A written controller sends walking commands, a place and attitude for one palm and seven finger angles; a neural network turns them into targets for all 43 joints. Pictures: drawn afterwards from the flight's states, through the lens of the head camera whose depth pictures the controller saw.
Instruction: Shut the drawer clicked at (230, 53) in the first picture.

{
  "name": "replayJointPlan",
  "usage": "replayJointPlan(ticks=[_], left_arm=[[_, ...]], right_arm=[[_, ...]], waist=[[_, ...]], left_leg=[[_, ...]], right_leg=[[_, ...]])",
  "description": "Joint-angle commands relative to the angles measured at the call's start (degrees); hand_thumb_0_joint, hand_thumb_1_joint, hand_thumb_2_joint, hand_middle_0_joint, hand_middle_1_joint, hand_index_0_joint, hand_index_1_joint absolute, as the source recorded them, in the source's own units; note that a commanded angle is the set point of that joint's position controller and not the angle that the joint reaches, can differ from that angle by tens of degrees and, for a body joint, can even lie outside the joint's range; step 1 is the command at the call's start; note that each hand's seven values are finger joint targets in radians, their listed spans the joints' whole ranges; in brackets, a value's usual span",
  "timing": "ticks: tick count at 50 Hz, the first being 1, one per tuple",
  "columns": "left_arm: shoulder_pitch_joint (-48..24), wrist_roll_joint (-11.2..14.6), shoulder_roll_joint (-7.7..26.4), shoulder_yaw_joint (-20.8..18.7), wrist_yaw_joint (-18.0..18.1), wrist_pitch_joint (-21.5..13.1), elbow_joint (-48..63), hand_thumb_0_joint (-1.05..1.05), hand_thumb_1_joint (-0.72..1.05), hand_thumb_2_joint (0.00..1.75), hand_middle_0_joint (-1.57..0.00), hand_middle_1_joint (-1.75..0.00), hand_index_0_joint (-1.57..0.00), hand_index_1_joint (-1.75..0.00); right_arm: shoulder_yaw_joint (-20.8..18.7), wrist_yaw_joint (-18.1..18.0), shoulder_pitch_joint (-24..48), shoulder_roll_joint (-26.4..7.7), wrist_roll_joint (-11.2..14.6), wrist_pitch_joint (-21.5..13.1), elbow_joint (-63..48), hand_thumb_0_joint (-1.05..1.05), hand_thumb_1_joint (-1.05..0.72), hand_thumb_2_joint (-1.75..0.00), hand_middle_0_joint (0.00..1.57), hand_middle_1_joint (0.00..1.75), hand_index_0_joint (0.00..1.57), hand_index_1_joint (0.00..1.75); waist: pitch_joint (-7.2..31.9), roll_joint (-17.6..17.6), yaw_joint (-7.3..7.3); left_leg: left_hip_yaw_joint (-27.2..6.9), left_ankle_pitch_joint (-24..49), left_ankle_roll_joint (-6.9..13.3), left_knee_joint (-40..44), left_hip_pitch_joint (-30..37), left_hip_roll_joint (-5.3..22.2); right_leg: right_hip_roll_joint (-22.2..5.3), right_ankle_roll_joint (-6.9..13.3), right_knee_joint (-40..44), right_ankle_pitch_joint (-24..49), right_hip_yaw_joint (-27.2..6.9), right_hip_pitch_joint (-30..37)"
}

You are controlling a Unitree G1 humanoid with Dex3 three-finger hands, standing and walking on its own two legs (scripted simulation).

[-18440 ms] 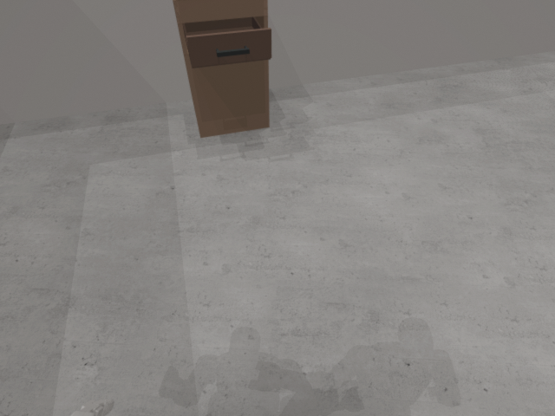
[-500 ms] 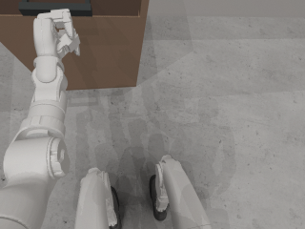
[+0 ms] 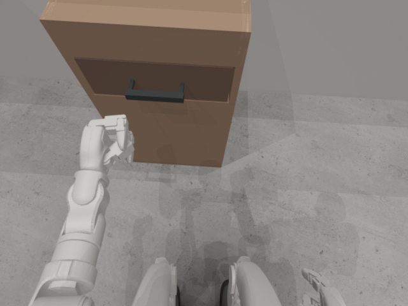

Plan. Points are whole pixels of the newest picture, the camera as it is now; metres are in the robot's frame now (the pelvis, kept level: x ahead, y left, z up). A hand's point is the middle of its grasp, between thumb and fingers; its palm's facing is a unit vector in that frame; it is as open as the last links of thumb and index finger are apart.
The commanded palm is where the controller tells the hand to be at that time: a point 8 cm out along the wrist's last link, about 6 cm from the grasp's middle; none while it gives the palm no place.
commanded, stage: draw the hand back to the body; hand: left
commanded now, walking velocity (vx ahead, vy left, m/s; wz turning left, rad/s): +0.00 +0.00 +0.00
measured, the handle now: (156, 90) +0.62 +0.13 -0.08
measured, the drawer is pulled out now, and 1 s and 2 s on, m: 0.00 0.00 0.00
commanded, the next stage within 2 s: step back with the hand held close in 1.02 s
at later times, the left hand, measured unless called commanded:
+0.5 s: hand (33, 175) +0.30 +0.21 +0.16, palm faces +0.20 -0.93 -0.30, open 3.3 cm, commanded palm +0.24 +0.25 +0.19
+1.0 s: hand out of the picture +0.21 +0.26 +0.27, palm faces +0.45 -0.80 -0.40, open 3.2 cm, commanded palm +0.16 +0.29 +0.28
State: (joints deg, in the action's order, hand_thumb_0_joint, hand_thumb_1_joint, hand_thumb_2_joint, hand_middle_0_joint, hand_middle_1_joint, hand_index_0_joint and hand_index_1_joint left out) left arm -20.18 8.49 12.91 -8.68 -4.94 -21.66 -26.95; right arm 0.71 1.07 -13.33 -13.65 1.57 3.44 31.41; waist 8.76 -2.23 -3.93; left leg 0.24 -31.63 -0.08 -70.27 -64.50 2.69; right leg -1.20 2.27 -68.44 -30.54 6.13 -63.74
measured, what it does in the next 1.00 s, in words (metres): rises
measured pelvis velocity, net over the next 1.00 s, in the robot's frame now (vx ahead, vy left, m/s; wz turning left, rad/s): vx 0.03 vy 0.01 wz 0.01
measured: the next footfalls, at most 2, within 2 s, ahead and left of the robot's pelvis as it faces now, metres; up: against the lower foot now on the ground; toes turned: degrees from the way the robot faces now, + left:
none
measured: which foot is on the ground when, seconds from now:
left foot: down 0.00-1.00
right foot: down 0.00-1.00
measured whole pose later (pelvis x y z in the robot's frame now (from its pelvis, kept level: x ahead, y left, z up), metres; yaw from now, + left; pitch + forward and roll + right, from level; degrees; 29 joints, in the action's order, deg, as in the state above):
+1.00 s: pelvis +0.03 +0.01 +0.11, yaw +1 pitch -4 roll -1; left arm 29.9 4.1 18.0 -17.1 6.8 -4.2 26.5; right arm 1.9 -3.9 -11.1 -13.4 0.9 -5.1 33.9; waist -0.3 -5.2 4.1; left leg 1.9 -16.9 0.6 -26.5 -5.9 0.8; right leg -0.6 0.6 -24.7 -15.7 5.1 -5.3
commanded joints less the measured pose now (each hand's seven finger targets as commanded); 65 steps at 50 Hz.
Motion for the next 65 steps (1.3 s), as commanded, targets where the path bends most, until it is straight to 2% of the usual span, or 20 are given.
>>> replayJointPlan(ticks=[1,4,7,8,9,11,13,16,20,29,32,42,43,45,48,52,57,58,60,65], left_arm=[[-9.9,0.8,4.8,1.8,-2.5,-4.3,9.7,0.00,0.90,0.90,-1.40,-1.60,-1.40,-1.60],[-3.1,1.8,6.5,0.5,-3.9,-2.9,12.2,0.00,0.90,0.90,-1.40,-1.60,-1.40,-1.60],[0.9,3.2,8.1,-1.1,-4.1,-1.9,18.3,0.00,0.90,0.90,-1.40,-1.60,-1.40,-1.60],[3.9,-3.1,13.1,0.6,1.1,3.4,19.7,0.00,0.90,0.90,-1.40,-1.60,-1.40,-1.60],[3.5,-3.3,9.5,2.8,3.9,6.1,25.8,0.00,0.90,0.90,-1.40,-1.60,-1.40,-1.60],[8.3,-4.5,11.3,1.9,8.1,10.2,28.8,0.00,0.90,0.90,-1.40,-1.60,-1.40,-1.60],[9.8,-4.8,11.5,2.0,10.6,12.7,30.8,0.00,0.90,0.90,-1.40,-1.60,-1.40,-1.60],[11.7,-5.4,10.6,2.9,12.2,14.9,34.6,0.00,0.90,0.90,-1.40,-1.60,-1.40,-1.60],[18.3,-5.3,9.9,2.4,12.7,16.7,37.3,0.00,0.90,0.90,-1.40,-1.60,-1.40,-1.60],[35.0,-4.5,12.7,-4.6,11.6,17.6,51.4,0.00,0.90,0.90,-1.40,-1.60,-1.40,-1.60],[38.0,-4.5,13.6,-7.0,11.8,17.1,57.6,0.00,0.90,0.90,-1.40,-1.60,-1.40,-1.60],[47.0,-4.0,17.1,-15.6,12.3,14.6,68.9,0.00,0.90,0.90,-1.40,-1.60,-1.40,-1.60],[47.8,-4.3,15.2,-14.2,12.1,14.8,65.4,0.00,0.90,0.90,-1.40,-1.60,-1.40,-1.60],[46.9,-4.2,12.1,-11.5,11.8,15.2,62.1,0.00,0.90,0.90,-1.40,-1.60,-1.40,-1.60],[45.5,-4.4,13.3,-12.3,11.9,14.8,62.0,0.00,0.90,0.90,-1.40,-1.60,-1.40,-1.60],[45.3,-4.7,15.3,-13.8,12.4,13.8,65.8,0.00,0.90,0.90,-1.40,-1.60,-1.40,-1.60],[46.0,-4.6,15.4,-14.3,12.6,13.6,65.5,0.00,0.90,0.90,-1.40,-1.60,-1.40,-1.60],[35.2,-4.8,24.7,-24.1,13.2,10.3,70.1,0.00,0.90,0.90,-1.40,-1.60,-1.40,-1.60],[49.3,-5.2,15.4,-17.1,12.2,10.4,61.3,0.00,0.90,0.90,-1.40,-1.60,-1.40,-1.60],[55.9,-5.1,15.2,-16.7,12.4,8.6,65.4,0.00,0.90,0.90,-1.40,-1.60,-1.40,-1.60]], right_arm=[[-3.7,-1.4,-5.4,-8.1,0.1,-2.2,-4.1,0.00,-0.90,-0.90,0.20,0.30,0.20,0.30],[-3.4,-1.4,-3.4,-8.2,0.6,-1.7,-6.7,0.00,-0.90,-0.90,0.20,0.30,0.20,0.30],[-3.0,-1.8,-1.3,-7.9,1.0,-1.6,-9.6,0.00,-0.90,-0.90,0.20,0.30,0.20,0.30],[-2.8,-3.1,1.1,-6.7,1.5,1.0,-11.3,0.00,-0.90,-0.90,0.20,0.30,0.20,0.30],[-2.5,-3.9,1.6,-5.5,1.7,1.5,-13.5,0.00,-0.90,-0.90,0.20,0.30,0.20,0.30],[-1.9,-5.2,2.3,-5.6,1.6,1.8,-13.7,0.00,-0.90,-0.90,0.20,0.30,0.20,0.30],[-1.2,-6.5,3.7,-5.7,1.4,1.5,-13.7,0.00,-0.90,-0.90,0.20,0.30,0.20,0.30],[-0.5,-7.3,5.1,-5.7,1.2,0.0,-12.9,0.00,-0.90,-0.90,0.20,0.30,0.20,0.30],[0.1,-7.5,6.5,-5.6,0.9,-2.5,-11.5,0.00,-0.90,-0.90,0.20,0.30,0.20,0.30],[0.3,-6.0,8.6,-4.9,-0.2,-6.8,-9.3,0.00,-0.90,-0.90,0.20,0.30,0.20,0.30],[0.0,-5.7,8.7,-4.5,-0.5,-8.2,-9.0,0.00,-0.90,-0.90,0.20,0.30,0.20,0.30],[-0.9,-5.6,9.2,-4.3,-0.7,-11.6,-7.7,0.00,-0.90,-0.90,0.20,0.30,0.20,0.30],[-0.8,-5.6,9.2,-4.4,-0.8,-11.8,-6.8,0.00,-0.90,-0.90,0.20,0.30,0.20,0.30],[-0.9,-5.4,8.8,-4.7,-0.7,-11.5,-6.4,0.00,-0.90,-0.90,0.20,0.30,0.20,0.30],[-1.3,-5.8,9.1,-5.2,-0.8,-11.5,-6.4,0.00,-0.90,-0.90,0.20,0.30,0.20,0.30],[-1.1,-6.1,9.4,-4.7,-1.1,-12.4,-6.6,0.00,-0.90,-0.90,0.20,0.30,0.20,0.30],[-0.9,-6.2,9.8,-4.1,-1.0,-13.3,-6.3,0.00,-0.90,-0.90,0.20,0.30,0.20,0.30],[-0.4,-5.8,7.9,-5.0,-0.8,-11.8,-8.7,0.00,-0.90,-0.90,0.20,0.30,0.20,0.30],[-1.5,-5.7,7.7,-4.7,-1.4,-9.9,-6.4,0.00,-0.90,-0.90,0.20,0.30,0.20,0.30],[-2.7,-5.5,8.4,-5.8,-1.5,-7.5,-7.6,0.00,-0.90,-0.90,0.20,0.30,0.20,0.30]], waist=[[20.7,0.6,-2.64],[18.9,-1.7,-0.12],[17.5,-0.4,1.13],[21.8,-1.1,3.82],[18.6,-2.1,2.25],[15.5,-2.3,2.63],[11.0,2.1,2.19],[7.7,-1.0,2.56],[3.8,1.5,3.53],[-2.4,-0.1,5.88],[-1.6,-1.0,6.21],[-3.9,-0.4,7.42],[-6.9,-0.5,7.05],[-10.4,1.2,6.30],[-9.1,2.3,6.68],[-4.7,0.0,7.50],[-7.1,-1.6,7.67],[-14.0,-2.9,5.20],[-12.3,4.6,4.43],[-4.1,-0.3,4.28]], left_leg=[[-0.4,19.5,1.7,9.5,19.1,-2.8],[-0.1,20.9,1.6,13.2,22.7,-3.0],[0.1,21.1,1.7,17.0,25.8,-3.1],[0.9,22.9,1.3,22.3,32.0,-3.0],[1.1,23.7,1.4,23.9,34.7,-2.8],[1.1,22.6,1.5,26.6,36.6,-2.3],[0.6,21.7,1.9,29.4,37.9,-2.0],[0.2,22.5,1.8,34.0,44.2,-1.8],[-0.1,24.5,1.9,38.8,49.7,-1.8],[0.1,33.3,1.6,45.2,56.5,-1.4],[0.2,36.2,1.6,45.8,58.9,-1.3],[0.2,32.2,1.8,46.8,59.3,-1.3],[0.3,31.4,1.7,46.9,58.7,-1.2],[0.0,28.8,1.7,47.7,57.4,-0.9],[-0.1,26.9,2.1,47.8,58.1,-1.2],[0.1,29.1,2.3,47.4,59.0,-1.5],[0.1,28.0,2.0,47.8,58.4,-1.4],[-1.5,22.2,2.5,47.6,52.2,-0.6],[-1.5,22.7,2.7,44.7,53.2,-0.3],[-2.0,30.1,2.6,46.4,52.6,1.0]], right_leg=[[1.9,-1.6,12.4,23.0,-4.5,22.2],[1.8,-1.2,14.8,24.1,-4.3,26.5],[1.8,-1.2,17.8,24.6,-4.2,31.8],[0.6,-0.3,20.9,23.3,-6.3,37.0],[0.8,-0.7,22.8,24.7,-5.7,37.1],[0.3,-0.8,25.9,23.8,-5.6,40.0],[0.3,-1.0,29.0,23.2,-5.1,42.2],[0.2,-0.9,32.9,23.1,-4.3,44.3],[0.4,-0.9,37.5,24.8,-3.6,48.8],[0.2,-0.9,44.2,32.3,-3.2,56.9],[0.2,-1.2,45.0,33.8,-3.1,57.9],[0.5,-1.3,47.0,31.1,-3.5,58.7],[0.7,-1.2,47.6,30.2,-3.5,57.2],[0.4,-1.5,47.9,27.4,-3.2,55.6],[0.4,-1.5,48.4,25.2,-3.5,55.7],[-0.1,-1.3,47.2,27.9,-4.0,58.5],[0.0,-1.2,47.9,26.6,-4.1,57.7],[-3.1,-1.3,51.5,25.4,-8.7,53.2],[-5.0,-1.1,52.9,23.6,-9.2,50.8],[-4.5,-1.6,47.7,29.9,-6.6,55.7]])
